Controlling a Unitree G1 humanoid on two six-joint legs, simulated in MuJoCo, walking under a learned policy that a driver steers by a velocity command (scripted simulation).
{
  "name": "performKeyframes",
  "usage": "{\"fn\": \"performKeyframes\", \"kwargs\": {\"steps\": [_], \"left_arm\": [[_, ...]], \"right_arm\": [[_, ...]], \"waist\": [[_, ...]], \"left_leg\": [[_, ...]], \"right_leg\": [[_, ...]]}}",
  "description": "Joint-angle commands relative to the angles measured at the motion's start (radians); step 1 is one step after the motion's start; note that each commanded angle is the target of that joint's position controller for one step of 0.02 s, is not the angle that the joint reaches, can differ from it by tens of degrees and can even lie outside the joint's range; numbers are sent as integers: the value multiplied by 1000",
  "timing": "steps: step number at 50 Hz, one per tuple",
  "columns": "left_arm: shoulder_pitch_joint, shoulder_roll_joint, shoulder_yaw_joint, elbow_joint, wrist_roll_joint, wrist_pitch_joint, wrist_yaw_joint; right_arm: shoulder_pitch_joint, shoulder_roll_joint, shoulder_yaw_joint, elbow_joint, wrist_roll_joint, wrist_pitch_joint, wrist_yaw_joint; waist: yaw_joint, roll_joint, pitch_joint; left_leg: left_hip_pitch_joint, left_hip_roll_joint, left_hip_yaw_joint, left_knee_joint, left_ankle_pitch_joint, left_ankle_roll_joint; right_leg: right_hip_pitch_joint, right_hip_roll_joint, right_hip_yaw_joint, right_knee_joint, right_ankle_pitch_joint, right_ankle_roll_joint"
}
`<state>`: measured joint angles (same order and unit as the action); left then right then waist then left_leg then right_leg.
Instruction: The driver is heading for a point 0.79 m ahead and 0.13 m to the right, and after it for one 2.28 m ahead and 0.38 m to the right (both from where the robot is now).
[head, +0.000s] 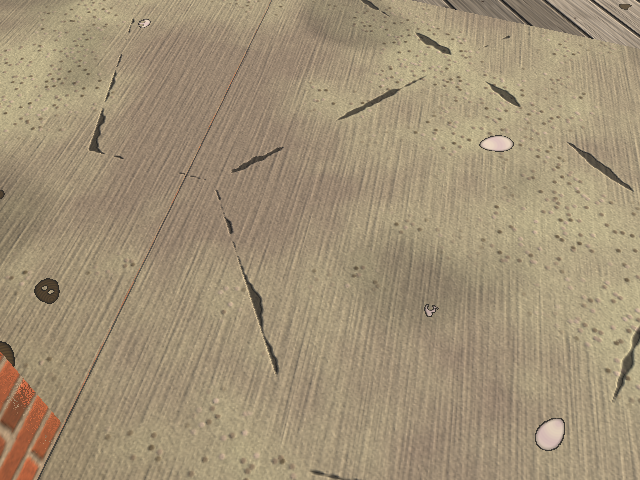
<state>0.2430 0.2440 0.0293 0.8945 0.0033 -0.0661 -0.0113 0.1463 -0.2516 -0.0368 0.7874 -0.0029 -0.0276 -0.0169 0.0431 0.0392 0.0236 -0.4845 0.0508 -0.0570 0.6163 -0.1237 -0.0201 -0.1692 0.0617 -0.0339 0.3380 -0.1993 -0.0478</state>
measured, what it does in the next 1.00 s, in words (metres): steps on the spot, turning right: left foot, then right foot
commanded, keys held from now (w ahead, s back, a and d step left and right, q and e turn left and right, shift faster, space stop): no key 0.20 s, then e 0.50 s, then no key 0.30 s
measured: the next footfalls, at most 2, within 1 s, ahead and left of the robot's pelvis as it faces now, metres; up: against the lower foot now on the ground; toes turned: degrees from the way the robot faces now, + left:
left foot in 0.04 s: +0.13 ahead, +0.13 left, +0.00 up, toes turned -1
right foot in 0.58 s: +0.03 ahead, -0.12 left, +0.00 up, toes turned -12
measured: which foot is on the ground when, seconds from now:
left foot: up 0.00-0.02, down 0.04-0.56, up 0.58-1.00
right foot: down 0.00-0.32, up 0.34-0.56, down 0.58-1.00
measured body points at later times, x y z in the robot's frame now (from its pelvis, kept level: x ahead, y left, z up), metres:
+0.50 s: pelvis +0.03 +0.01 -0.01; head +0.05 -0.01 +0.44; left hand +0.15 +0.29 -0.13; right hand +0.14 -0.29 -0.13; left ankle +0.09 +0.13 -0.74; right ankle -0.02 -0.10 -0.70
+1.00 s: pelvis +0.01 -0.04 +0.00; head +0.02 -0.06 +0.45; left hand +0.21 +0.18 -0.11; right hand +0.03 -0.34 -0.13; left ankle +0.06 +0.12 -0.72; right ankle -0.01 -0.11 -0.74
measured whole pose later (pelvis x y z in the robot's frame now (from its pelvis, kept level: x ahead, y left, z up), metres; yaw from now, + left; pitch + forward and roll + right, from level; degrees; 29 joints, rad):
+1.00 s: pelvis +0.01 -0.04 +0.00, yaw -18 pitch +1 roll +1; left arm 0.17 0.25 0.04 0.79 0.01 0.00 0.02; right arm 0.13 -0.29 -0.08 0.90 0.01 0.00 -0.04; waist 0.01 0.02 0.03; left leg -0.33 0.03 -0.05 0.66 -0.33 -0.07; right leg -0.23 0.09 0.09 0.43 -0.21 -0.08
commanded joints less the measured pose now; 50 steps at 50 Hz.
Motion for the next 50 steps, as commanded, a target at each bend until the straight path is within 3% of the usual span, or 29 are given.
{"fn": "performKeyframes", "kwargs": {"steps": [1,2,3,4,5,6,8,10,11,13,16,17,18,19,20,22,25,27,28,29,30,31,32,33,34,35,38,45,50], "left_arm": [[-44,146,29,-41,-17,0,8],[-8,124,22,-29,-14,-1,8],[42,101,14,-26,11,-8,8],[150,61,5,0,20,-12,7],[116,64,0,1,18,-4,13],[72,82,3,-6,12,10,18],[42,117,12,0,8,39,29],[50,118,12,8,10,52,33],[48,113,10,12,6,53,34],[3,138,17,-8,-5,54,37],[-28,129,25,-41,-15,66,43],[-31,118,27,-49,-15,73,43],[-39,114,32,-57,-16,84,42],[-58,133,42,-67,-18,95,40],[-49,132,49,-69,-24,106,40],[-2,106,48,-61,-24,126,46],[29,111,53,-63,-16,127,30],[93,123,65,-50,-15,125,10],[116,136,74,-44,-9,126,3],[107,222,94,-70,0,125,14],[69,325,98,-132,23,108,19],[67,324,101,-136,63,81,14],[7,296,96,-147,49,59,18],[-61,262,89,-161,18,53,26],[-91,223,77,-172,0,51,32],[-87,206,69,-176,-5,50,38],[-23,165,55,-167,-1,47,49],[-19,177,57,-152,6,56,46],[-67,162,48,-142,1,65,33]], "right_arm": [[55,-88,-29,-39,-8,-10,-2],[61,-115,-37,-37,-16,-12,-6],[71,-171,-49,-44,-21,-11,-13],[51,-167,-47,-40,-17,0,-19],[31,-101,-33,-43,-6,8,-13],[1,-78,-28,-42,-1,12,-6],[-27,-89,-31,-47,-3,8,5],[-17,-100,-35,-29,-2,-1,8],[-16,-95,-35,-23,-2,-4,6],[-12,-135,-50,-20,1,-3,-8],[37,-170,-68,-4,-1,15,-36],[54,-172,-70,2,-2,22,-43],[51,-175,-72,0,-5,26,-51],[64,-183,-74,-5,-15,23,-56],[29,-186,-73,-11,-17,19,-58],[-109,-174,-72,-29,-2,13,-57],[-144,-180,-77,-13,4,26,-50],[-144,-179,-76,-2,24,37,-48],[-111,-149,-71,15,33,45,-46],[-47,-95,-61,26,11,55,-38],[-117,-90,-58,-29,-17,50,-40],[-198,-115,-66,-61,-7,46,-45],[-183,-149,-78,-52,10,44,-49],[-141,-171,-90,-22,7,45,-55],[-117,-176,-95,1,-2,47,-61],[-104,-171,-95,5,-7,44,-58],[-75,-134,-87,22,4,32,-51],[-100,-116,-65,29,13,21,-32],[-52,-120,-58,57,19,5,-20]], "waist": [[-63,-123,-96],[-61,-88,-98],[-27,-8,-140],[31,103,-182],[4,105,-176],[-3,86,-140],[-17,49,-85],[-15,40,-86],[-19,31,-95],[-38,16,-107],[-56,54,-163],[-60,89,-171],[-69,141,-169],[-95,134,-159],[-70,84,-138],[-5,70,-87],[8,109,-111],[37,86,-132],[36,19,-103],[1,-240,-33],[-8,-359,-6],[27,-284,-33],[-14,-222,0],[-46,-174,12],[-53,-166,6],[-57,-166,-13],[-44,-144,-76],[-3,-180,-45],[-17,-165,-44]], "left_leg": [[219,-25,33,-153,102,36],[291,4,-3,-217,246,57],[402,99,-86,-172,518,92],[489,169,-149,-131,560,177],[447,163,-160,-140,438,199],[391,125,-144,-149,310,176],[331,65,-93,-137,245,131],[324,53,-78,-123,293,120],[349,51,-66,-110,332,119],[401,64,-61,-85,421,133],[463,176,-137,-113,532,212],[468,237,-183,-151,547,250],[453,310,-241,-194,546,299],[424,373,-286,-244,526,348],[369,371,-254,-271,435,343],[240,284,-110,-312,215,252],[193,228,18,-290,179,212],[186,216,72,-214,82,169],[128,176,122,-104,-67,109],[-74,61,228,151,-322,5],[-229,-67,129,376,-565,-45],[-213,-61,7,507,-542,-20],[-221,-36,-26,526,-422,2],[-225,-19,-28,516,-321,7],[-206,-17,-27,515,-265,1],[-179,-26,-27,527,-223,-6],[-153,-33,-21,478,-156,-27],[4,-11,-6,145,-192,-61],[159,-24,22,-49,-199,-40]], "right_leg": [[-21,-240,128,16,423,-118],[-39,-203,127,52,319,-76],[-89,-141,92,113,160,-29],[-164,-87,50,127,-83,16],[-147,-88,39,124,-138,41],[-134,-89,38,104,-106,49],[-127,-87,38,99,-55,46],[-95,-94,46,98,-9,44],[-96,-100,57,100,24,42],[-131,-94,66,147,85,38],[-194,-70,58,297,17,54],[-224,-56,42,374,-104,64],[-263,-45,30,525,-341,72],[-316,-59,54,734,-491,82],[-329,-89,83,817,-490,85],[-255,-131,76,679,-379,80],[-104,-114,13,481,-226,69],[2,-76,-47,277,-61,33],[48,-58,-21,172,-30,-3],[87,-229,264,20,113,-88],[1,-445,595,-52,317,-259],[-77,-446,639,-117,109,-307],[-82,-378,553,-121,-46,-239],[-77,-328,478,-105,-112,-167],[-74,-296,432,-91,-84,-133],[-67,-275,406,-80,-26,-127],[42,-259,348,-55,131,-138],[49,-250,347,-57,99,-164],[20,-242,372,-9,213,-173]]}}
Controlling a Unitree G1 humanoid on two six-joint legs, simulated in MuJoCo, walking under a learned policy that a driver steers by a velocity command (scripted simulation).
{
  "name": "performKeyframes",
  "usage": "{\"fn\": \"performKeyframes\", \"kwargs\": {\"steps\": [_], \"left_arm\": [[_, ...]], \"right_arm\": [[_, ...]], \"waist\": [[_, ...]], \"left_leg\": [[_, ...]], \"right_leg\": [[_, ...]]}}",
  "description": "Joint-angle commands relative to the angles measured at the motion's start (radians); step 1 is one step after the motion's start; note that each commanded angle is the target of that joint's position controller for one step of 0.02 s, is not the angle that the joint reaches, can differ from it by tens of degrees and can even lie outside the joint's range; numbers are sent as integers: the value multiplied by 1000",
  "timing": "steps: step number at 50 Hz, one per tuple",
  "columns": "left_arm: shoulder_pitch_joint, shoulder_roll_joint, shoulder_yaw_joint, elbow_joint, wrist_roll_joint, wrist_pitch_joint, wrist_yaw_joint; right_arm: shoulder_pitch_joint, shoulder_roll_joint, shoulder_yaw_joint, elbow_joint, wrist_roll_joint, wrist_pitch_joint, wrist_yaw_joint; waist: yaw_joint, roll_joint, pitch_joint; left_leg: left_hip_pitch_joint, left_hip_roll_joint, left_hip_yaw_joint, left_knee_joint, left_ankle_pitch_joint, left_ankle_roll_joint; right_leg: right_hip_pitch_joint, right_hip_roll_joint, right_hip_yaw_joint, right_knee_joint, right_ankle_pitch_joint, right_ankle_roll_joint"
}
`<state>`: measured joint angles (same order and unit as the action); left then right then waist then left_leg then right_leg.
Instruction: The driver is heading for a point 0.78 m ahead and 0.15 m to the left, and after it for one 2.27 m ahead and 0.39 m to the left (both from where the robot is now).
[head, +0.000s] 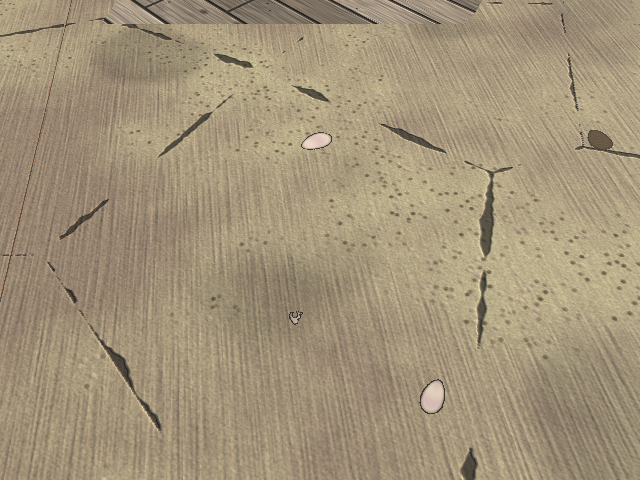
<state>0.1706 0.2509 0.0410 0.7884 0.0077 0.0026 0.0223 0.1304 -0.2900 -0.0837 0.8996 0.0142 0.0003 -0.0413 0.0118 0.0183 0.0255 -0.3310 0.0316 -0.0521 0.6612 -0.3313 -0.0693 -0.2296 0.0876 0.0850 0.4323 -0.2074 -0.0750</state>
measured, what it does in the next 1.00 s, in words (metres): walks ahead, turning left: left foot, then right foot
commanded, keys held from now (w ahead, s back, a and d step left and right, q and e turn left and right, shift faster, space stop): no key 0.06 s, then w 0.22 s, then w+q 0.68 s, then w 0.04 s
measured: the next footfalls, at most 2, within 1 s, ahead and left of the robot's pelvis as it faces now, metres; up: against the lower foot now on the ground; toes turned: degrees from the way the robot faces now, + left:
left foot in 0.06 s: +0.04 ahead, +0.15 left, +0.00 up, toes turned -2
right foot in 0.36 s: +0.09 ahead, -0.11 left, +0.00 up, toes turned +0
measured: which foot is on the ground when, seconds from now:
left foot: up 0.00-0.04, down 0.06-0.36, up 0.38-0.82, down 0.84-1.00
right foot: down 0.00-0.12, up 0.14-0.34, down 0.36-0.84, up 0.86-1.00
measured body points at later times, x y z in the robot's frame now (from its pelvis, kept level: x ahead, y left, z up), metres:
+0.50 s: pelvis +0.10 -0.02 +0.00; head +0.11 -0.04 +0.45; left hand +0.12 +0.26 -0.12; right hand +0.20 -0.29 -0.14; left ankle +0.07 +0.14 -0.67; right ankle +0.05 -0.11 -0.74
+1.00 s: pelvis +0.35 +0.07 -0.01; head +0.38 +0.08 +0.44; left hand +0.37 +0.37 -0.11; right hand +0.55 -0.15 -0.12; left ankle +0.37 +0.13 -0.74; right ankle +0.37 -0.11 -0.65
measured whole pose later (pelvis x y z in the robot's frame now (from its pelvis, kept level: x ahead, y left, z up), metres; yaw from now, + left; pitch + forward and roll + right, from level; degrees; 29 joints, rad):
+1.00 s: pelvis +0.35 +0.07 -0.01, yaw +21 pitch +1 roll +1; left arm 0.21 0.28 0.06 0.77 -0.01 -0.12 0.01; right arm 0.21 -0.28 -0.07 0.78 0.01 -0.06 0.03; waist -0.01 -0.02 0.06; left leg -0.29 -0.14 0.00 0.42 -0.14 0.13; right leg -0.50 -0.10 0.06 1.19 -0.33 0.01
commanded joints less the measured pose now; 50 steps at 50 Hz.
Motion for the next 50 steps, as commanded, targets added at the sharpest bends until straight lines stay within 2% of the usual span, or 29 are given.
{"fn": "performKeyframes", "kwargs": {"steps": [1,3,4,5,7,9,11,13,15,17,18,19,20,21,23,25,30,35,38,40,41,42,43,44,45,46,47,48,50], "left_arm": [[-9,146,32,-33,-9,-1,0],[24,126,23,-20,-5,-8,-1],[74,106,20,-12,13,-16,-7],[77,69,13,-5,11,-18,-10],[-44,109,24,-28,-12,-19,-7],[-69,121,33,-44,-25,-31,-8],[-69,118,39,-44,-31,-51,-18],[-58,94,36,-36,-35,-69,-29],[4,75,40,6,-26,-81,-35],[150,101,62,63,-29,-76,-28],[268,155,79,79,-29,-76,-14],[352,282,106,87,-17,-77,-17],[327,224,89,87,1,-93,-20],[259,156,69,68,-1,-106,-19],[168,119,53,50,-10,-116,-24],[165,98,44,54,2,-114,-23],[189,126,47,72,10,-111,-8],[256,146,49,103,-11,-103,2],[240,180,58,95,-15,-82,10],[221,209,65,82,-10,-61,21],[198,212,64,70,-14,-58,23],[222,166,47,45,6,-70,20],[299,39,8,-6,-2,-107,-3],[162,142,29,-36,-40,-153,-19],[92,164,34,-66,-67,-167,-22],[86,154,34,-62,-51,-170,-12],[95,160,44,-50,-22,-160,-3],[121,161,49,-49,-10,-144,-2],[143,135,47,-54,1,-119,-3]], "right_arm": [[-9,-74,-7,-41,-1,-28,9],[40,-113,-8,-22,-25,-37,15],[65,-162,-14,-12,-30,-35,17],[54,-143,-11,10,-18,-30,22],[65,-140,-14,10,-11,-29,22],[86,-174,-22,17,-3,-46,13],[107,-169,-22,21,3,-61,8],[78,-163,-22,10,19,-63,11],[40,-165,-22,2,29,-52,18],[46,-119,-7,2,18,-49,24],[6,-43,16,-20,8,-56,31],[-7,2,29,-69,17,-77,29],[-19,-72,11,-69,40,-90,26],[3,-102,1,-58,54,-94,32],[26,-93,-2,-32,35,-92,38],[26,-61,1,-25,25,-84,54],[-86,-6,24,-95,14,-71,75],[-235,7,42,-187,12,-69,106],[-213,-36,23,-218,17,-67,122],[-35,-104,-14,-189,23,-58,120],[128,-161,-46,-152,22,-52,106],[253,-232,-68,-129,18,-36,78],[205,-286,-69,-168,13,-44,75],[226,-207,-48,-160,0,-48,73],[179,-159,-37,-158,-2,-61,73],[100,-131,-27,-174,2,-74,77],[38,-99,-18,-191,-2,-81,77],[9,-92,-13,-207,-12,-82,73],[15,-93,-12,-202,-7,-87,67]], "waist": [[-9,-130,-53],[-20,-64,-95],[20,42,-141],[34,128,-140],[-35,166,-39],[-44,209,74],[-49,185,84],[-32,158,73],[12,135,38],[74,87,-18],[127,-58,-46],[140,-320,-78],[120,-226,-21],[78,-164,45],[36,-124,77],[29,-120,59],[43,-81,83],[71,-67,125],[14,-112,56],[-92,-154,-67],[-180,-129,-147],[-192,35,-238],[-77,216,-379],[-152,92,-368],[-129,55,-213],[-64,-52,-111],[-23,-56,-76],[11,-32,-54],[31,-8,-43]], "left_leg": [[64,-10,27,-204,94,21],[244,61,-37,-315,385,61],[319,128,-86,-266,475,104],[269,134,-103,-277,219,159],[187,170,-230,-410,-279,215],[150,282,-383,-503,-374,281],[197,302,-391,-511,-287,292],[188,254,-299,-507,-202,262],[60,168,-172,-455,-83,231],[-75,110,-124,-332,-31,196],[-207,25,-45,-83,-31,134],[-404,-68,32,201,-183,97],[-481,-24,-86,400,-245,114],[-533,17,-131,458,-149,146],[-527,55,-126,436,14,160],[-469,63,-92,406,124,148],[-427,49,-6,185,320,95],[-357,24,101,-21,377,123],[-261,-44,165,-45,268,180],[-37,-109,191,-34,192,229],[219,-125,157,-95,232,269],[521,51,-129,-108,178,325],[790,311,-764,-271,-19,550],[754,298,-778,-391,-94,506],[617,261,-609,-402,-45,451],[427,209,-485,-415,76,412],[296,163,-392,-423,173,387],[200,135,-344,-445,231,382],[97,121,-272,-471,337,387]], "right_leg": [[76,-252,241,-79,260,-127],[22,-205,206,-41,259,-54],[-22,-119,123,9,79,-16],[-34,-42,31,15,-95,16],[-127,3,-61,176,-251,37],[-237,-46,-71,287,-247,36],[-308,-94,-50,360,-292,27],[-240,-108,-73,247,-270,17],[23,-57,-146,53,-60,22],[276,-54,-137,7,0,34],[409,-211,67,-87,-98,-5],[486,-447,455,-225,-243,-136],[408,-514,564,-257,-331,-204],[383,-479,466,-265,-350,-169],[345,-405,258,-290,-156,-96],[309,-343,79,-287,111,-52],[218,-306,-133,-328,285,-57],[255,-337,-237,-321,379,-52],[360,-363,-281,-165,851,-30],[359,-363,-294,101,1099,-10],[231,-332,-305,324,1017,19],[-50,-263,-291,658,421,56],[-435,-35,-126,1020,-365,110],[-546,-75,48,1066,-325,79],[-587,-126,31,1003,-237,53],[-530,-174,23,895,-165,53],[-454,-205,20,811,-130,62],[-389,-223,22,780,-109,72],[-343,-238,-7,703,-80,103]]}}
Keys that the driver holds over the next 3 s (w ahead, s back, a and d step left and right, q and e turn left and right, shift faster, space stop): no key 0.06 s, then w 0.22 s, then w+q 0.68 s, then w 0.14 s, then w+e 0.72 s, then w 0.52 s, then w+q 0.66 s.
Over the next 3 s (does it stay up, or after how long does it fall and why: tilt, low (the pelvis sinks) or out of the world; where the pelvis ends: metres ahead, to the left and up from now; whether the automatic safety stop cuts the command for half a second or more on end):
stays up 1.44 0.24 -0.01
